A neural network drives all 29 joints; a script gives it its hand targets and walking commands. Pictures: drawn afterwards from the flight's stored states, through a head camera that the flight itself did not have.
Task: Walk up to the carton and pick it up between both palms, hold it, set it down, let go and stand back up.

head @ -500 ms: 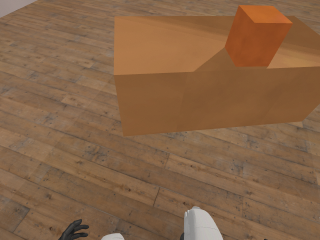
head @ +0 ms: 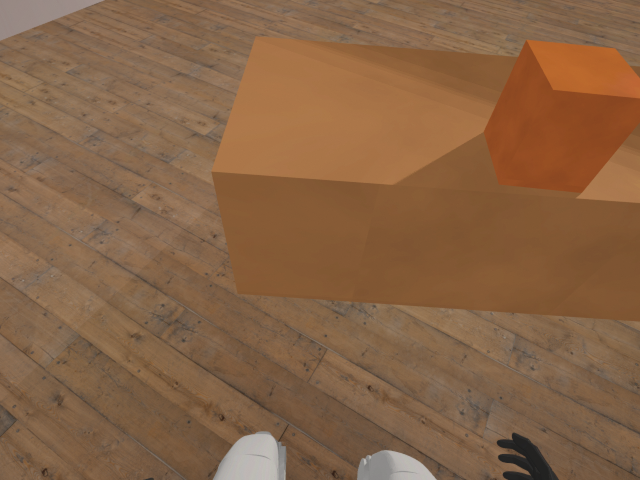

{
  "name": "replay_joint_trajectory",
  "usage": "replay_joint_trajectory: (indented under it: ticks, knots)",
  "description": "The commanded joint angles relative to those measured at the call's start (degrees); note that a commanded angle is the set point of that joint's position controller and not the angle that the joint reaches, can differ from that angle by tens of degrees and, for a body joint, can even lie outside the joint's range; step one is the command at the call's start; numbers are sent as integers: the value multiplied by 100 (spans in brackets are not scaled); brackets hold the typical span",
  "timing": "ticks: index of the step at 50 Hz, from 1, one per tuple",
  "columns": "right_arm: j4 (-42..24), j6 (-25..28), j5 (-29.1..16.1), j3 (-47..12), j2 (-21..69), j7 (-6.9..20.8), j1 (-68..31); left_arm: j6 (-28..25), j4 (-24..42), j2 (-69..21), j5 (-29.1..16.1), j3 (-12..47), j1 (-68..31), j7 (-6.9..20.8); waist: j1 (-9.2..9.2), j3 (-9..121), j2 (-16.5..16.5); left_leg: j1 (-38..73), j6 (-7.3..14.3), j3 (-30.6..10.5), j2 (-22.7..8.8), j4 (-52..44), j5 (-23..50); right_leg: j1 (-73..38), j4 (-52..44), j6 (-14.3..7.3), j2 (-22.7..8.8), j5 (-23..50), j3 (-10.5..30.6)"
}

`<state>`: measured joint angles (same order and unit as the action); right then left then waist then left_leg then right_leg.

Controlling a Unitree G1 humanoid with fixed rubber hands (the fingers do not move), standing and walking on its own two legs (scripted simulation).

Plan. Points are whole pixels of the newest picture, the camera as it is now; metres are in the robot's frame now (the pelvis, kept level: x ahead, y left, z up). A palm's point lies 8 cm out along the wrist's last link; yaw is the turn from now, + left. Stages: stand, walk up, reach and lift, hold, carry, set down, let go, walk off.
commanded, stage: walk up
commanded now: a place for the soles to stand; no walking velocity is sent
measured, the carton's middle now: (554, 118) +0.88 -0.47 -0.03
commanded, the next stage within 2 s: none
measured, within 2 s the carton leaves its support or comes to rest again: neither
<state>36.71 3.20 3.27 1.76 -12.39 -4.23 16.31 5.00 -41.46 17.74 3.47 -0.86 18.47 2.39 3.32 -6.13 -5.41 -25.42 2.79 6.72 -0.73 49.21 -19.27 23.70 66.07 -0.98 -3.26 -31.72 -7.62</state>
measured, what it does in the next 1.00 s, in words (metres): steps to the right: right foot, then left foot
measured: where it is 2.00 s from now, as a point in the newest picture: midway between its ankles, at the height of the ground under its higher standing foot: (509, 422)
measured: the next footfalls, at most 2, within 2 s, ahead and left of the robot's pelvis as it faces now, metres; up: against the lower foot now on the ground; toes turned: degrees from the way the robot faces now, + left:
right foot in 0.26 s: +0.22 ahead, -0.29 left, +0.00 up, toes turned -9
left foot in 0.52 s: +0.25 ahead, -0.10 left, +0.00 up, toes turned +7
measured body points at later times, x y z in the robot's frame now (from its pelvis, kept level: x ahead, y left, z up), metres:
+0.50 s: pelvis +0.14 -0.18 +0.00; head +0.16 -0.16 +0.44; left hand +0.23 +0.09 -0.13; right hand +0.26 -0.45 -0.10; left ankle +0.19 -0.09 -0.68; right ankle +0.18 -0.29 -0.69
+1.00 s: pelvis +0.26 -0.36 +0.00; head +0.29 -0.36 +0.45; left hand +0.41 -0.11 -0.11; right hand +0.33 -0.66 -0.11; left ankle +0.23 -0.20 -0.63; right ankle +0.33 -0.48 -0.69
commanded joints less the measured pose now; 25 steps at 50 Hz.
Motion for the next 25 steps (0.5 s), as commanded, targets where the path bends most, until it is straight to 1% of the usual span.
replay_joint_trajectory:
  ticks: [1,2,3,4,5,6,7,8,9,10,11,12,13,14,15,16,17,18,19,20,21,22,23,24,25]
  knots:
    - [-184,19,145,498,-1423,-294,924,-27,1110,651,18,-213,-1184,57,-815,-63,624,2019,1559,-4482,-2651,-3363,-2385,3132,1481,329,-555,335,1081]
    - [-206,80,147,417,-1311,-276,612,-51,1043,544,32,-217,-915,79,-604,-101,779,1679,1419,-3757,-2509,-3246,-1658,2805,1274,361,-687,545,1246]
    - [-184,133,127,375,-1299,-232,420,-79,1016,464,17,-225,-680,118,-481,-1,1022,1423,1323,-3214,-2334,-3174,-1190,2406,1054,375,-728,646,1360]
    - [-159,180,116,358,-1301,-189,273,-96,989,422,-11,-247,-573,163,-400,55,1136,1188,1250,-2812,-2184,-3123,-1027,2068,813,377,-750,716,1392]
    - [-148,200,115,380,-1387,-149,91,-111,973,337,-74,-250,-481,212,-320,19,1367,996,1209,-2403,-2100,-3047,-1022,1854,423,377,-751,674,1309]
    - [-154,205,116,415,-1470,-113,-21,-131,976,271,-123,-251,-483,259,-321,-35,1584,758,1195,-2127,-2048,-2993,-1168,1620,7,345,-788,640,1192]
    - [-111,201,106,441,-1498,-84,-7,-161,987,245,-159,-259,-516,301,-362,-56,1634,581,1110,-1770,-1894,-2973,-1303,1386,-405,302,-753,727,1039]
    - [-115,190,110,480,-1558,-59,3,-202,967,216,-176,-263,-449,336,-363,55,1716,510,1040,-1507,-1802,-2849,-1384,1066,-802,249,-692,794,811]
    - [-117,166,111,518,-1588,-26,-31,-250,942,201,-196,-282,-388,356,-345,142,1722,271,953,-1278,-1694,-2703,-1494,617,-1183,176,-594,937,588]
    - [-131,133,83,541,-1626,10,-69,-293,889,218,-190,-333,-221,370,-271,307,1785,-19,854,-1051,-1581,-2601,-1621,-23,-1498,123,-402,1105,273]
    - [-148,76,67,554,-1658,45,-246,-333,803,234,-210,-396,79,376,-59,379,1738,-460,739,-818,-1453,-2364,-1927,-790,-1884,68,-221,1411,-32]
    - [-158,-1,33,520,-1577,80,-243,-376,684,358,-204,-481,422,363,95,439,1375,-937,602,-590,-1235,-1948,-2168,-1585,-2238,28,73,1716,-400]
    - [-161,-97,41,444,-1293,102,-62,-430,534,556,-202,-580,837,328,272,539,613,-1354,419,-377,-857,-1014,-2396,-2220,-2380,-10,294,1437,-461]
    - [-226,-146,-26,300,-877,124,32,-492,452,885,-208,-688,1246,262,576,636,-445,-1687,122,-31,-332,679,-1999,-2466,-2922,-296,-49,784,390]
    - [-609,-127,-218,239,-663,122,-16,-531,785,1610,-117,-709,992,175,685,810,-1717,-2261,-224,-330,404,2132,-2338,-1922,-4825,-1205,-1641,-1137,3735]
    - [-752,-148,-228,283,-854,70,-228,-516,832,1705,-230,-697,522,83,571,513,-1067,-2262,-155,-1229,28,2808,-2121,-1561,-5645,-1803,-2254,-1872,4941]
    - [-695,-131,-216,289,-989,57,-233,-522,836,1588,-251,-604,228,-6,427,197,-767,-2489,-178,-1342,-169,3010,-1594,-1566,-5416,-1836,-2292,-1454,4695]
    - [-514,-115,-219,282,-967,40,-14,-503,817,1489,-199,-567,83,-87,312,58,-739,-2491,-163,-1194,-307,3033,-1339,-1462,-5085,-1829,-2240,-962,4167]
    - [-420,-107,-192,323,-1023,37,154,-475,834,1299,-135,-499,-123,-137,163,11,-590,-2075,-176,-1071,-409,2857,-1259,-1053,-4891,-1789,-2148,-728,3678]
    - [-339,-102,-190,365,-1033,57,375,-438,866,1052,-104,-396,-428,-150,-7,56,-582,-1466,-206,-929,-446,2424,-1392,-590,-4753,-1688,-1993,-401,3049]
    - [-352,-94,-208,363,-956,75,411,-420,842,962,-120,-345,-599,-145,-59,52,-701,-970,-208,-768,-430,1952,-1569,-218,-4644,-1636,-1909,129,2650]
    - [-361,-86,-250,358,-875,85,439,-402,837,969,-120,-319,-729,-143,-109,15,-831,-518,-201,-627,-379,1458,-1576,69,-4532,-1593,-1856,670,2296]
    - [-306,-62,-276,359,-815,88,583,-373,839,929,-128,-260,-881,-134,-228,62,-751,98,-153,-482,-308,738,-1177,369,-4302,-1468,-1718,1123,1927]
    - [-163,-19,-279,390,-763,97,991,-318,854,847,-118,-173,-1084,-114,-460,324,-370,1087,-103,-217,-132,-71,-299,812,-3808,-1239,-1422,1249,1300]
    - [-42,31,-236,469,-784,84,1541,-269,914,804,-81,-116,-1316,-83,-772,533,-120,2118,15,-263,-40,-838,404,1376,-3067,-923,-1190,935,908]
